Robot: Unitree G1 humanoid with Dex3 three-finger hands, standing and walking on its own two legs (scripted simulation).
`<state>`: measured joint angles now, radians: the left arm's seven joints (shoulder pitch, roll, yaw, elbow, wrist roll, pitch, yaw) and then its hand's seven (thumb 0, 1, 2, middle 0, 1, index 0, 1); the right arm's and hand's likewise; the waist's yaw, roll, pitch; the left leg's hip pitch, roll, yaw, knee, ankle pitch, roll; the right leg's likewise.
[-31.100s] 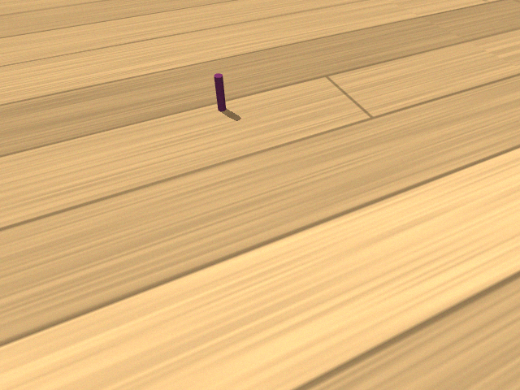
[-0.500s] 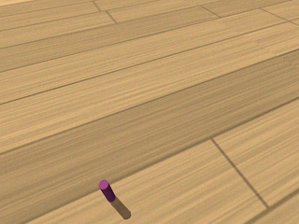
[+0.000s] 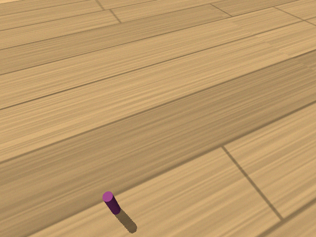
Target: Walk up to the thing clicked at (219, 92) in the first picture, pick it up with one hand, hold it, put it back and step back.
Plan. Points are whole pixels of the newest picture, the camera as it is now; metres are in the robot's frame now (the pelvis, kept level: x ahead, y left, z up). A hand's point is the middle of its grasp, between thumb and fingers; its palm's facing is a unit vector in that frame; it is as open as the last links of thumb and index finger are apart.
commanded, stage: stand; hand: left
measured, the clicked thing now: (112, 203) +0.41 +0.29 -0.66
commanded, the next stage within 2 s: step back in 0.28 s
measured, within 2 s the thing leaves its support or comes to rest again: neither
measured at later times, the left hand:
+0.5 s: hand out of the picture +0.08 +0.28 -0.17, palm faces -0.02 -0.93 -0.37, open 7.4 cm
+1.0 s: hand out of the picture -0.03 +0.27 -0.17, palm faces -0.10 -0.92 -0.38, open 7.4 cm
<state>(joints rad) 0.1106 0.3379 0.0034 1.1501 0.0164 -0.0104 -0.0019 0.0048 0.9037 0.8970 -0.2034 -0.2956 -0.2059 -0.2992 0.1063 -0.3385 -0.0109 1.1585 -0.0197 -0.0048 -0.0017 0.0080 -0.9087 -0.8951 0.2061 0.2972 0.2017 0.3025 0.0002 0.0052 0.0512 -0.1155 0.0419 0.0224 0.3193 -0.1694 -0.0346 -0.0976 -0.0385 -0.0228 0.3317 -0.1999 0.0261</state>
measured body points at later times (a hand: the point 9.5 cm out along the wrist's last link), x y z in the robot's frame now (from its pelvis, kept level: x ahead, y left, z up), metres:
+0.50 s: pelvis -0.03 +0.02 -0.02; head +0.02 +0.02 +0.43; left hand +0.08 +0.33 -0.14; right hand +0.06 -0.31 -0.14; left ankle -0.01 +0.14 -0.74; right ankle -0.01 -0.13 -0.75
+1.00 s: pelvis -0.13 +0.02 -0.03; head -0.07 +0.00 +0.42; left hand -0.03 +0.32 -0.14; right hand -0.05 -0.30 -0.15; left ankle -0.08 +0.14 -0.71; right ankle -0.13 -0.09 -0.75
